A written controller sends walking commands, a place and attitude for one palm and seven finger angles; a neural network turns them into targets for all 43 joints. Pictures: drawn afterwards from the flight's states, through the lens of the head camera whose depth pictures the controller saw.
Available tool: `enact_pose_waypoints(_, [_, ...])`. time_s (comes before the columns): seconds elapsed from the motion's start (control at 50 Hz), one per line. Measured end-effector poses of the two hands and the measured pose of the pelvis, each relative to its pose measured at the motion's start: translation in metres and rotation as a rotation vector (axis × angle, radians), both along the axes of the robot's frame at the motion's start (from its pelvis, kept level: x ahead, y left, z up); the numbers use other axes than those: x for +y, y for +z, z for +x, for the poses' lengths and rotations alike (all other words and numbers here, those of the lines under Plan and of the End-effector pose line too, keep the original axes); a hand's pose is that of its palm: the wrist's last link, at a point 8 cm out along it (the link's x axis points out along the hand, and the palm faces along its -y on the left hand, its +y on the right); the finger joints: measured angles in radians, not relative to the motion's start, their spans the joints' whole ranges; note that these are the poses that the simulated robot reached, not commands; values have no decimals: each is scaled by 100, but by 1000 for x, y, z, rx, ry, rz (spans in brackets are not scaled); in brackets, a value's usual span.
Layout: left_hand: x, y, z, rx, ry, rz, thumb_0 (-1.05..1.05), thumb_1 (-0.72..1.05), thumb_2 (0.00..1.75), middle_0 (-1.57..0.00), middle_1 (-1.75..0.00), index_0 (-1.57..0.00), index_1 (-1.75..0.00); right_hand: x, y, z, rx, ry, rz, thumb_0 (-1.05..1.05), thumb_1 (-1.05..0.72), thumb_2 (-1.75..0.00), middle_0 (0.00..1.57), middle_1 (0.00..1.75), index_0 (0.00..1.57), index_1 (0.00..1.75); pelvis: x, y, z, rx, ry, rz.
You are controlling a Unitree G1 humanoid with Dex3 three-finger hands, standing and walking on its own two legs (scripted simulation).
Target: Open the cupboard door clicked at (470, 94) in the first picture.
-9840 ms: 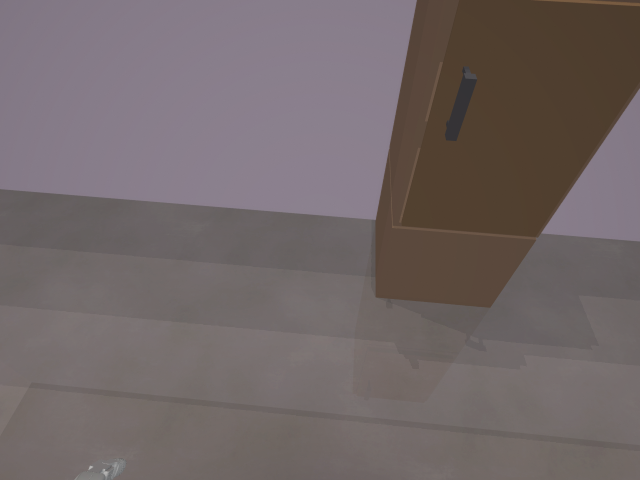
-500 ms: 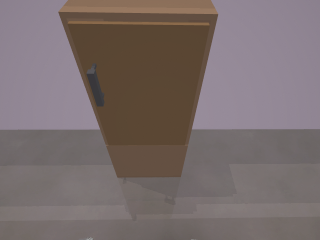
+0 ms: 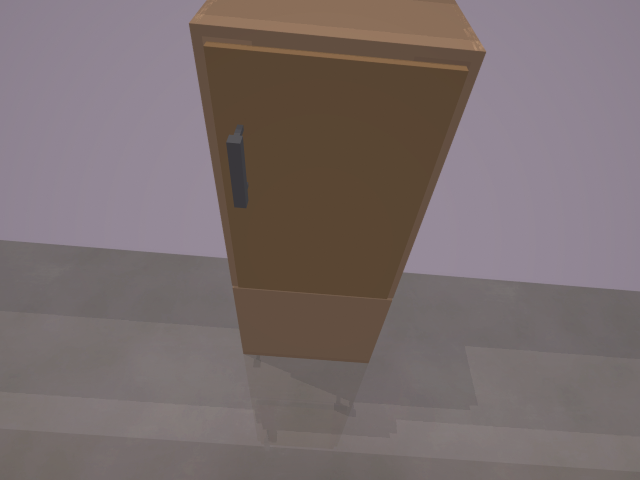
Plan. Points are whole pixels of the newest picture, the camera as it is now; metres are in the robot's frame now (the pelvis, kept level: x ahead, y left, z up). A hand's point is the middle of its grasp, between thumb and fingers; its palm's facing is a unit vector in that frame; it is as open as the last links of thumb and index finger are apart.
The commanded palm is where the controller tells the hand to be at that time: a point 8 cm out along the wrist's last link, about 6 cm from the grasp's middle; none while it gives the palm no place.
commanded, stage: come to a stop and stand still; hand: left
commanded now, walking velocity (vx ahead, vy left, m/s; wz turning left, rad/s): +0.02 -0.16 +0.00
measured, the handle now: (240, 166) +0.59 +0.18 +0.05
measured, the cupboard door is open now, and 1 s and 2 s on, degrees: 0 0 0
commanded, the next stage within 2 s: look again from close up in 0.82 s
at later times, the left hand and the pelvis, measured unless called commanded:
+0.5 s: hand out of the picture +0.02 +0.13 -0.18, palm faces +0.00 -0.97 -0.23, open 7.3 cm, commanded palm none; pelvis +0.00 -0.05 -0.01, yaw -1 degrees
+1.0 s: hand out of the picture +0.01 +0.11 -0.18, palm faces +0.03 -0.98 -0.20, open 7.4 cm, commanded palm none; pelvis +0.01 -0.06 -0.01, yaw -1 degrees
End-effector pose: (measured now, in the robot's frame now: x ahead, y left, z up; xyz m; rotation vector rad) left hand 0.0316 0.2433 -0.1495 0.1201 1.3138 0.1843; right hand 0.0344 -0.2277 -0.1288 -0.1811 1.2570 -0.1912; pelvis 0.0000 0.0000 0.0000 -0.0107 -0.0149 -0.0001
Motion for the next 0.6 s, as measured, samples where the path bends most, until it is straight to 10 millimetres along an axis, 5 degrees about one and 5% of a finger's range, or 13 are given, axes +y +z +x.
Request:
enact_pose_waypoints(0.18, [-17,6,-43,161,-15,2,1,91,90,-19,-30,-20,-30,-11,-6,-25,72,-44,24,1,-92,-89,20,30,21,30,-13,4,-1,11,-15,13])
enact_pose_waypoints(0.36, [-63,1,-31,85,-79,14,1,91,90,-19,-30,-20,-30,-35,-32,-49,113,-55,84,1,-91,-90,20,30,20,29,-38,-11,-5,5,-13,7])
enact_pose_waypoints(0.6, [-72,9,-7,1,-59,52,1,92,90,-20,-30,-20,-30,-33,-38,-46,120,-29,138,1,-92,-90,20,30,20,29,-58,-9,4,-9,-7,25])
